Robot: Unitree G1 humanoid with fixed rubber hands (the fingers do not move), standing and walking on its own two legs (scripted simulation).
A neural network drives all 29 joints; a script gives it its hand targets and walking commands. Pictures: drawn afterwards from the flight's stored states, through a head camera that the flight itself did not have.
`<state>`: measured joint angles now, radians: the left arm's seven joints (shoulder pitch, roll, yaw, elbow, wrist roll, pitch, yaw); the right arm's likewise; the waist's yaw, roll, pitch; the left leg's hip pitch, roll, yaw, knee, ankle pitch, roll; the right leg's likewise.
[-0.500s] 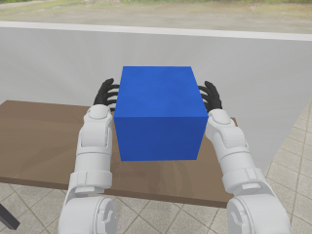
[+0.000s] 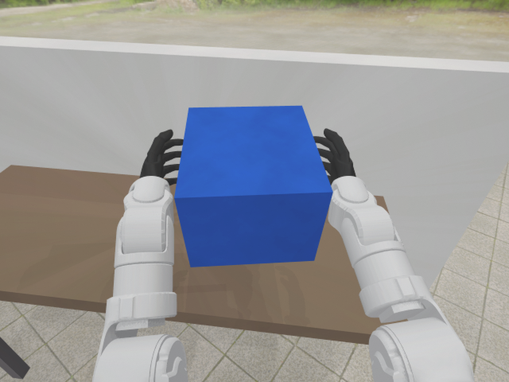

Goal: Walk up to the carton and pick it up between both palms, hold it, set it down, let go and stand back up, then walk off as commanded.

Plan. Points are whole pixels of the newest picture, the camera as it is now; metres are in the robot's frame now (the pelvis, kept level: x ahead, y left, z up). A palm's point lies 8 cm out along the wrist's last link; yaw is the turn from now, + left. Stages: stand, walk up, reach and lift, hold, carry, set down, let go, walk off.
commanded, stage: hold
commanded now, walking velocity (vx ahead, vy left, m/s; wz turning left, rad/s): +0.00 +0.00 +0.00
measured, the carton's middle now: (249, 181) +0.39 +0.03 +0.19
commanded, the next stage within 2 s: none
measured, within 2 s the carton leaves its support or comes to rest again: neither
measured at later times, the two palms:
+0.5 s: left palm (164, 186) +0.37 +0.16 +0.19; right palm (341, 181) +0.39 -0.12 +0.19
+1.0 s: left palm (159, 190) +0.36 +0.16 +0.19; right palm (343, 187) +0.37 -0.12 +0.19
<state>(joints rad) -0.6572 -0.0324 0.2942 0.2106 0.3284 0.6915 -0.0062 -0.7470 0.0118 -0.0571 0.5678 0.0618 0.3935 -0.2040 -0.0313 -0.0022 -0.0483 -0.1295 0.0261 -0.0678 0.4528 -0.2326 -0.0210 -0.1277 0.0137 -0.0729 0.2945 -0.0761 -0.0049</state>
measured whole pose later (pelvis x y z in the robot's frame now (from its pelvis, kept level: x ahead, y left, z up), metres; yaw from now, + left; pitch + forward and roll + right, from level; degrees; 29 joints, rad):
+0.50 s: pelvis +0.00 +0.00 +0.00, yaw +0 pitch -5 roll -2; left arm -0.66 -0.04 0.29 0.26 0.34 0.65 -0.01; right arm -0.75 0.04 -0.14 0.57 0.06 0.37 -0.18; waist -0.03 0.00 -0.02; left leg -0.13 0.03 -0.07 0.44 -0.23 -0.02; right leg -0.13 0.01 -0.08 0.29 -0.08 -0.01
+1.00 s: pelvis +0.00 +0.00 +0.00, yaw +0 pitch -6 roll -2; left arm -0.62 -0.04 0.29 0.18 0.33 0.68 -0.03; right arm -0.69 0.05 -0.11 0.49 0.06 0.38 -0.20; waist -0.03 0.00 -0.01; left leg -0.11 0.03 -0.07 0.44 -0.23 -0.02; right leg -0.11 0.01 -0.08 0.29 -0.08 -0.01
